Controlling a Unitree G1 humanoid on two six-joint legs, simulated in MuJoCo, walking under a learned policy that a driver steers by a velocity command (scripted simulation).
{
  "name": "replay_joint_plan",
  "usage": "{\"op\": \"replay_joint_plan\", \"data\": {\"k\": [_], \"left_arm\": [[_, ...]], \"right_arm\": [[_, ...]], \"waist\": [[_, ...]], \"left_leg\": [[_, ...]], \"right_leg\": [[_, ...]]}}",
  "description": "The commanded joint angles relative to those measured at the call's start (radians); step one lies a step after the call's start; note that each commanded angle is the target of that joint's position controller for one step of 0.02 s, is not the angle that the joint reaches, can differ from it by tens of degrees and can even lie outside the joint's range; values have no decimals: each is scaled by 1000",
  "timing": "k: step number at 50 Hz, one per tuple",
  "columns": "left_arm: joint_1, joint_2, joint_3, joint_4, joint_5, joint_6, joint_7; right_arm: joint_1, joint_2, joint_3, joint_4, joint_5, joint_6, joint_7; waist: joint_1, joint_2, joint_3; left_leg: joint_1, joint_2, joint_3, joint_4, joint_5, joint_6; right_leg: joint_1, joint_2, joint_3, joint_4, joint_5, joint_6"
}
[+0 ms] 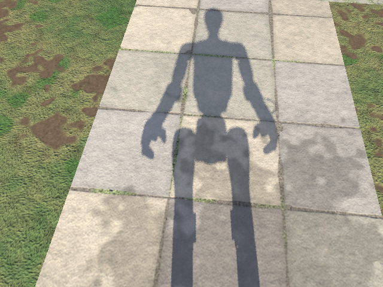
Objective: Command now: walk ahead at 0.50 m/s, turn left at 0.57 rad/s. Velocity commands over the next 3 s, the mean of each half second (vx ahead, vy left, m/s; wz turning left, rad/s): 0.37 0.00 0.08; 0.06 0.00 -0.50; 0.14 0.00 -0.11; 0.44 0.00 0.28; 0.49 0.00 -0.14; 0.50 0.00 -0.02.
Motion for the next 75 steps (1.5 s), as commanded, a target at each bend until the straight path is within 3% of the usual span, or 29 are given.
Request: {"op": "replay_joint_plan", "data": {"k": [1, 5, 13, 16, 18, 19, 20, 21, 22, 24, 28, 35, 40, 41, 42, 43, 44, 46, 52, 57, 60, 61, 62, 63, 64, 65, 67, 70, 75], "left_arm": [[14, 115, 36, -89, 22, -2, 4], [-94, 78, 27, -141, 38, 21, 12], [-269, 63, 5, -184, 22, 1, -30], [-203, 89, 13, -176, 25, -9, -50], [-18, 144, 37, -130, 31, -11, -53], [93, 220, 51, -125, 48, -9, -48], [86, 241, 47, -135, 50, 4, -48], [109, 179, 41, -139, 22, 24, -44], [33, 158, 36, -170, 11, 41, -36], [-42, 142, 27, -198, 13, 71, -23], [-68, 161, 40, -221, 31, 94, -13], [-50, 182, 58, -253, 10, 138, 21], [-46, 171, 59, -271, 1, 163, 27], [-26, 144, 51, -273, -2, 165, 29], [-1, 91, 38, -287, 1, 164, 25], [-22, 129, 52, -318, 1, 148, 20], [9, 199, 74, -295, 15, 142, 15], [57, 187, 81, -242, 7, 164, 21], [-54, 88, 41, -303, -1, 179, 13], [-55, 85, 30, -309, 6, 174, -3], [16, 75, 31, -273, 9, 170, -11], [36, 83, 30, -270, 16, 170, -9], [73, 134, 35, -274, 23, 171, 2], [83, 204, 50, -259, 29, 170, 0], [137, 218, 63, -252, 33, 153, -5], [137, 204, 57, -235, 42, 132, -3], [75, 156, 41, -226, 18, 99, 8], [77, 113, 34, -210, 27, 69, 15], [88, 140, 51, -183, 25, 46, 10]], "right_arm": [[6, -90, -16, -78, -1, -20, -11], [69, -150, -31, -72, 2, -21, -37], [175, -123, -8, -8, -10, -16, -47], [140, -139, -8, -6, -19, -6, -55], [79, -150, -7, -24, -17, 0, -62], [96, -118, 7, -57, -38, -4, -66], [270, -37, 32, -44, -43, -14, -55], [260, -128, 22, -32, -30, -16, -42], [145, -157, 12, -64, -7, -7, -41], [38, -152, 7, -94, -19, 23, -58], [87, -81, 16, -102, -25, 49, -82], [-15, -87, 13, -130, -19, 53, -86], [26, -101, -1, -124, -4, 18, -65], [54, -141, -15, -120, -13, 15, -65], [45, -225, -33, -135, -41, 23, -71], [35, -237, -40, -132, -77, 29, -66], [-15, -183, -26, -161, -69, 24, -68], [-85, -122, -10, -181, -37, 27, -72], [-5, -142, -13, -157, -33, 56, -86], [-17, -185, -24, -144, -12, 62, -68], [-29, -168, -14, -123, 13, 63, -63], [19, -130, 0, -102, 9, 56, -59], [32, -52, 28, -112, -34, 45, -45], [0, -44, 34, -148, -41, 33, -41], [-95, -139, 9, -161, -17, 29, -45], [-121, -183, -13, -162, 10, 29, -44], [-62, -169, -22, -120, 8, 36, -45], [-24, -113, -14, -86, 8, 18, -33], [-61, -79, 2, -102, 5, 15, -19]], "waist": [[31, 7, -111], [11, 33, -66], [-90, 91, -28], [-47, 107, -83], [59, 93, -178], [78, -36, -305], [0, -271, -435], [46, -171, -497], [56, -107, -362], [31, 26, -195], [-28, -88, -165], [13, -131, -189], [-17, -161, -172], [-19, -124, -181], [12, 94, -178], [18, 321, -145], [28, 225, -143], [49, 118, -129], [-28, 177, -120], [-35, 221, -148], [13, 199, -132], [15, 156, -162], [-3, -46, -217], [5, -257, -177], [105, -214, -118], [96, -193, -45], [50, -197, 14], [30, -128, 1], [46, -99, -10]], "left_leg": [[227, 270, -383, -278, 237, 201], [129, 222, -291, -298, 328, 185], [287, 246, -203, -215, 397, 87], [371, 267, -187, -87, 633, 49], [355, 197, -128, 150, 765, -5], [162, 125, -93, 455, 435, -54], [-173, -13, -69, 795, -443, -138], [-240, 24, -166, 875, -462, -139], [-311, 65, -159, 894, -396, -146], [-298, 111, -127, 800, -307, -152], [-142, 100, -87, 517, -257, -166], [-94, 72, -119, 280, -121, -182], [71, 58, -98, -61, -45, -135], [183, 144, -145, -132, -1, -104], [279, 369, -354, -177, 75, -1], [219, 505, -551, -226, 254, 136], [209, 507, -505, -205, 307, 155], [214, 384, -310, -158, 313, 71], [284, 346, -164, -160, 369, 106], [241, 376, -152, -139, 368, 121], [189, 347, -132, -71, 322, 71], [111, 318, -107, -51, 155, 4], [-46, 233, -18, 121, -142, -96], [-213, 134, 46, 199, -398, -144], [-289, 147, -3, 376, -423, -152], [-373, 164, -37, 483, -377, -135], [-431, 188, -72, 534, -243, -120], [-429, 186, -82, 553, -63, -116], [-370, 188, -81, 360, 58, -140]], "right_leg": [[-211, -73, 58, -94, 68, 14], [-223, -44, 19, -331, 230, 70], [-192, 10, -29, -721, 521, -5], [-122, 52, -44, -748, 412, -59], [112, 81, -57, -825, 550, -106], [395, -92, 150, -760, 933, -189], [711, -337, 500, -740, 1210, -393], [717, -317, 581, -801, 969, -388], [603, -270, 490, -829, 784, -342], [312, -201, 388, -908, 586, -285], [89, -92, 284, -958, 552, -251], [75, -61, 375, -957, 141, -200], [107, -32, 448, -878, 183, -152], [41, 10, 416, -814, 121, -111], [-120, 117, 267, -608, -91, -49], [-247, 204, 115, -372, -245, -1], [-251, 144, 139, -190, -202, 31], [-255, 126, 107, -61, -96, 69], [-237, 83, 26, -192, -17, 124], [-5, 72, -46, -494, -46, 85], [179, 96, -81, -853, 193, 20], [322, 68, -29, -929, 266, -8], [491, -120, 205, -924, 392, -59], [433, -270, 369, -947, 197, -211], [380, -293, 457, -1049, -121, -279], [360, -284, 463, -1090, -274, -264], [354, -232, 369, -1115, -253, -201], [364, -193, 224, -1136, -51, -167], [358, -213, 74, -1152, 116, -173]]}}
Next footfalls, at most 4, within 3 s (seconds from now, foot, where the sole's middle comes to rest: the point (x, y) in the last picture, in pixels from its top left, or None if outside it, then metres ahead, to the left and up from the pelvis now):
0.36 right None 0.40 -0.12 -0.77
0.82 left None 0.40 0.10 -0.77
1.22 right None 0.29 -0.14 -0.77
1.74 left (175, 248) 0.58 0.08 -0.77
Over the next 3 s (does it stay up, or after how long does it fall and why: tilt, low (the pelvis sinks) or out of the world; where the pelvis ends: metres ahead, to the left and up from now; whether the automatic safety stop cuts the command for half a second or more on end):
stays up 1.15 -0.05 0.01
